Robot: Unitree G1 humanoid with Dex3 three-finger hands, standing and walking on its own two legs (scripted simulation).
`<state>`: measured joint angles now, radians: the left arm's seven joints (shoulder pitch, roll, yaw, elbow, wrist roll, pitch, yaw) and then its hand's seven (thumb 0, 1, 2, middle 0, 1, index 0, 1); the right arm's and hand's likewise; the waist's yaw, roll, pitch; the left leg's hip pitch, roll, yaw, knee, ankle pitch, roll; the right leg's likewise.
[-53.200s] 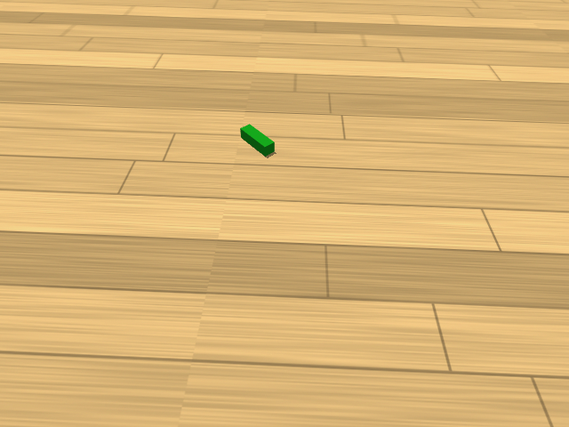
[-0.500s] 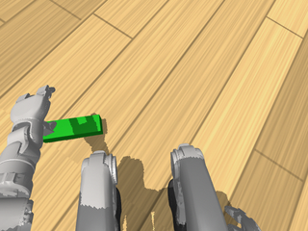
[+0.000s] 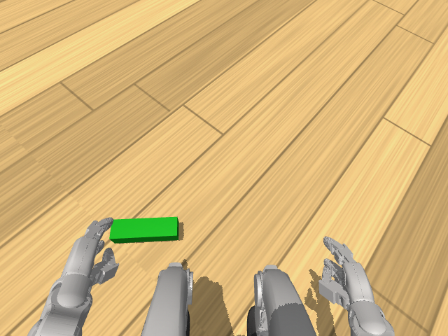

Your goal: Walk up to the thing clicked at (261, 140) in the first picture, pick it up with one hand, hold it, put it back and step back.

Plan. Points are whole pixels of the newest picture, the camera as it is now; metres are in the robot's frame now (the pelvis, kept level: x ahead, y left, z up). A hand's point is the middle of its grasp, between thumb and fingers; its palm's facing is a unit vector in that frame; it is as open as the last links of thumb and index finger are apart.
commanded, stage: home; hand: left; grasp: from above
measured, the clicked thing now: (146, 230) +0.44 +0.26 -0.56
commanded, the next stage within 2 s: none
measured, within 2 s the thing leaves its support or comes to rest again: neither
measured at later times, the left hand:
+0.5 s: hand (86, 271) +0.22 +0.18 +0.08, palm faces +0.08 -0.97 -0.21, open 7.4 cm
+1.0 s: hand (87, 274) +0.22 +0.18 +0.08, palm faces +0.08 -0.97 -0.21, open 7.4 cm
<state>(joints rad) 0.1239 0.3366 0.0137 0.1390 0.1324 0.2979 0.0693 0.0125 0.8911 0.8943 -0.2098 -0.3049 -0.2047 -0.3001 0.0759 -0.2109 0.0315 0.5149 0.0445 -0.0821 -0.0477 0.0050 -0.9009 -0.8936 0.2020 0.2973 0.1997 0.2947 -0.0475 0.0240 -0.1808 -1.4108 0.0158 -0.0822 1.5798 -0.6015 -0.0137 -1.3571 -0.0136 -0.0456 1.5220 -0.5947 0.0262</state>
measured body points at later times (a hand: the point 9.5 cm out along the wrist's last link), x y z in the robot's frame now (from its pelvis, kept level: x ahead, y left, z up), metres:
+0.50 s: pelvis +0.06 +0.00 +0.12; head +0.09 +0.00 +0.57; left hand +0.21 +0.23 +0.10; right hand +0.22 -0.24 +0.06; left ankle +0.06 +0.12 -0.55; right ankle +0.06 -0.14 -0.55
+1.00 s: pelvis +0.06 +0.00 +0.13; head +0.09 +0.00 +0.58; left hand +0.21 +0.23 +0.10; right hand +0.23 -0.24 +0.06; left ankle +0.06 +0.12 -0.55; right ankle +0.06 -0.14 -0.55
